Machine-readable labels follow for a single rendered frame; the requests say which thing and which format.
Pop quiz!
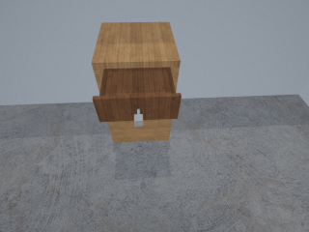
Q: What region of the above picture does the drawer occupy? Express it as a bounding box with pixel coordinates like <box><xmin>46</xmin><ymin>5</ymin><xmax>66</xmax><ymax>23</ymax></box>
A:
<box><xmin>92</xmin><ymin>67</ymin><xmax>182</xmax><ymax>122</ymax></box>

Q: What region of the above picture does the handle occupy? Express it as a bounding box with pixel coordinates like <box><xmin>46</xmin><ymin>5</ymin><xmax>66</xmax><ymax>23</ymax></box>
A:
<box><xmin>134</xmin><ymin>108</ymin><xmax>144</xmax><ymax>127</ymax></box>

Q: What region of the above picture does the cabinet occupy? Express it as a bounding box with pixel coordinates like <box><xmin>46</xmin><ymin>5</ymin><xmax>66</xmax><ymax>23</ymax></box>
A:
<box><xmin>92</xmin><ymin>21</ymin><xmax>181</xmax><ymax>143</ymax></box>

